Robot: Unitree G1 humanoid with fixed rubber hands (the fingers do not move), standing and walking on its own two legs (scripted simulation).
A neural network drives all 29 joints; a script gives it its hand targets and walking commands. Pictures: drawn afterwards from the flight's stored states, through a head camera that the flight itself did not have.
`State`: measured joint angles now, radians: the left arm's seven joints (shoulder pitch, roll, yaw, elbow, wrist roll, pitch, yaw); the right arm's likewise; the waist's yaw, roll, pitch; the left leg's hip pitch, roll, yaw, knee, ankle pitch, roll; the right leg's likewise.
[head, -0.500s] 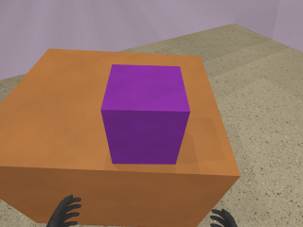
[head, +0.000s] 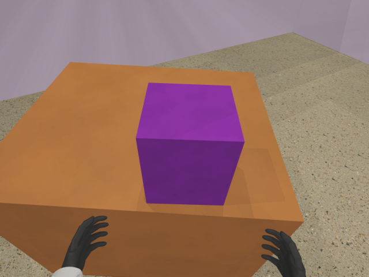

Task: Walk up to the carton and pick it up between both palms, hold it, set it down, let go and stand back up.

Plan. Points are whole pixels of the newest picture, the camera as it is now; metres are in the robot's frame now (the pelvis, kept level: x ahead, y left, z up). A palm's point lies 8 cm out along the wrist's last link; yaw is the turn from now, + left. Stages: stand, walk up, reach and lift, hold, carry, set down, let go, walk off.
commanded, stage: reach and lift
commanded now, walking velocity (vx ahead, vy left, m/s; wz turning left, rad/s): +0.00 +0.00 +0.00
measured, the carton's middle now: (187, 146) +0.45 +0.02 +0.04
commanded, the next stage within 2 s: none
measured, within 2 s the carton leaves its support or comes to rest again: neither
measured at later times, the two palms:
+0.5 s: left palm (80, 234) +0.21 +0.22 +0.03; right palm (285, 235) +0.23 -0.19 +0.02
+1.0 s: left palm (86, 177) +0.30 +0.22 +0.09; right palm (289, 187) +0.31 -0.20 +0.08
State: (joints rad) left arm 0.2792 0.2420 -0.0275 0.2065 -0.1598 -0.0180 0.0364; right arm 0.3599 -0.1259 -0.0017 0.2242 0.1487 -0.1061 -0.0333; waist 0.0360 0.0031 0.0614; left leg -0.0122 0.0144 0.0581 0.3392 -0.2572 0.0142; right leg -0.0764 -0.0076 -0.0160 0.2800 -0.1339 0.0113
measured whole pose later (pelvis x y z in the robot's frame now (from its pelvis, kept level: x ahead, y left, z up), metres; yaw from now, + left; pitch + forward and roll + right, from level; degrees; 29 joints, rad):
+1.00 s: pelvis -0.02 -0.02 +0.00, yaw +1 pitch -1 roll -1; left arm -0.26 0.30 0.12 0.14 -0.24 0.43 -0.01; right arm -0.21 -0.20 -0.02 0.16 0.27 0.25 -0.16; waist 0.02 0.00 0.05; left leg -0.12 0.03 0.04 0.38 -0.24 0.00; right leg -0.18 0.00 -0.03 0.33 -0.13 0.00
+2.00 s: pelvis -0.02 -0.02 +0.00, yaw +2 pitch +8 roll -1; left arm -1.15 0.43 -0.03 1.03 -0.34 0.39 0.06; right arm -1.08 -0.32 0.00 0.97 0.36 0.36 -0.12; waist -0.02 0.01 -0.11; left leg -0.33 0.02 0.02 0.40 -0.22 0.00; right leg -0.37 0.00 -0.05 0.32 -0.09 0.00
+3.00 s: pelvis -0.02 -0.02 -0.02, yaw +3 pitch +18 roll -1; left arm -1.08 0.29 -0.04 1.44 -0.29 -0.20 0.03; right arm -0.93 -0.17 -0.05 1.18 0.22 -0.07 -0.13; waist -0.02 0.00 -0.21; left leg -0.60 0.02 0.00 0.54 -0.25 -0.01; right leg -0.64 -0.01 -0.07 0.47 -0.14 -0.01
